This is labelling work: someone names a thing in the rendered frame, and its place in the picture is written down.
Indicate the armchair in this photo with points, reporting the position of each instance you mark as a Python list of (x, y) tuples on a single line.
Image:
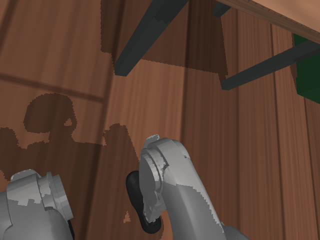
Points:
[(308, 74)]

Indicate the coffee table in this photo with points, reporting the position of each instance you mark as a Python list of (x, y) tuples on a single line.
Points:
[(301, 17)]

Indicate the right robot foot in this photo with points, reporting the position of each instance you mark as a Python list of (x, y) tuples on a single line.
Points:
[(136, 199)]

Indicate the right robot hand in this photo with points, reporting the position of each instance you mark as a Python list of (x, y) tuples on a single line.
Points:
[(233, 233)]

